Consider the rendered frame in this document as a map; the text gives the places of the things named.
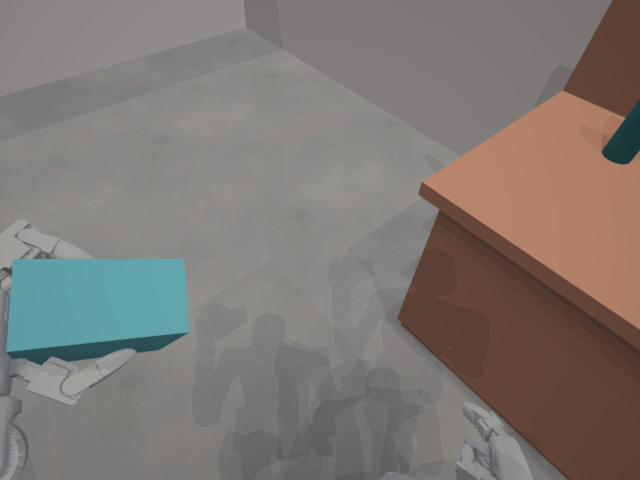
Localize robot left forearm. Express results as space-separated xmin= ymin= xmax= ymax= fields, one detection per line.
xmin=0 ymin=396 xmax=29 ymax=480

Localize robot left hand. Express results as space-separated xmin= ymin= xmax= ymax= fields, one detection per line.
xmin=0 ymin=219 xmax=137 ymax=406

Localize table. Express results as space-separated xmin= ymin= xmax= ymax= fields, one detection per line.
xmin=397 ymin=0 xmax=640 ymax=480

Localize sponge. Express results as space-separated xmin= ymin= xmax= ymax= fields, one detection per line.
xmin=6 ymin=259 xmax=189 ymax=365

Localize robot right hand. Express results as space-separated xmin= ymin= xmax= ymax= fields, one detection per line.
xmin=456 ymin=402 xmax=534 ymax=480

